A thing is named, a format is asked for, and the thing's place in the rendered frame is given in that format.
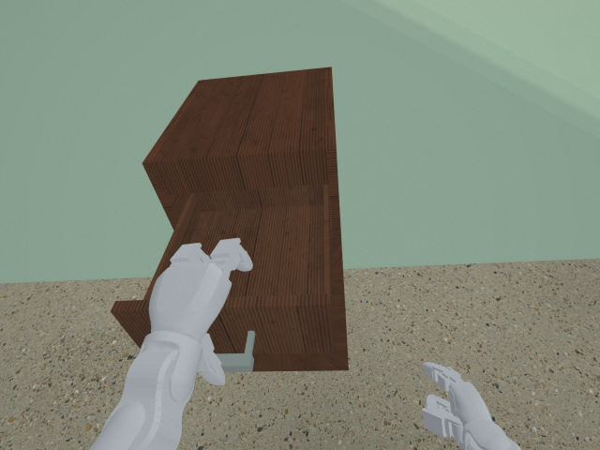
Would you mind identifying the robot left hand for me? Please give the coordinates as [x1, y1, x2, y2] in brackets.
[149, 238, 253, 385]

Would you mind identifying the cabinet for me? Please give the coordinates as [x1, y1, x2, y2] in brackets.
[142, 67, 349, 371]

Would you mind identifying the right robot forearm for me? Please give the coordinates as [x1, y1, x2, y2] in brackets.
[462, 419, 521, 450]

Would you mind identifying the drawer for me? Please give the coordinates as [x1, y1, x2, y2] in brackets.
[111, 185, 334, 354]

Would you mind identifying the handle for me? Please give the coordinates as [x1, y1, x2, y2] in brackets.
[197, 331, 255, 373]

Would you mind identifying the left robot forearm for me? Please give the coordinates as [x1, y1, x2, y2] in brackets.
[89, 331, 203, 450]

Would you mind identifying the robot right hand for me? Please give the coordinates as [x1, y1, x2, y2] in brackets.
[422, 362, 492, 450]

